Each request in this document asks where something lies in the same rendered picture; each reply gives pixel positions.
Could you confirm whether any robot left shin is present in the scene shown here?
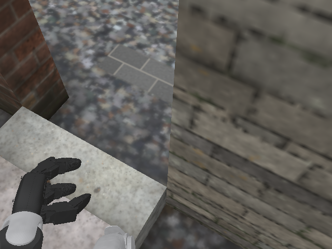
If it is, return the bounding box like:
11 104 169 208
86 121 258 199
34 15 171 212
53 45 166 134
104 226 125 236

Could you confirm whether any left robot thigh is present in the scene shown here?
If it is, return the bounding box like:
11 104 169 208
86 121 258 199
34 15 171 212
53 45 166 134
93 232 135 249

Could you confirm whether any left robot hand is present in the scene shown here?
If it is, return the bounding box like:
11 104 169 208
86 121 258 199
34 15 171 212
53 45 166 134
12 157 91 225

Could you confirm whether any robot left forearm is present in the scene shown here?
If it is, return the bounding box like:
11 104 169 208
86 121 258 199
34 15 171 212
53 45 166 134
0 211 44 249

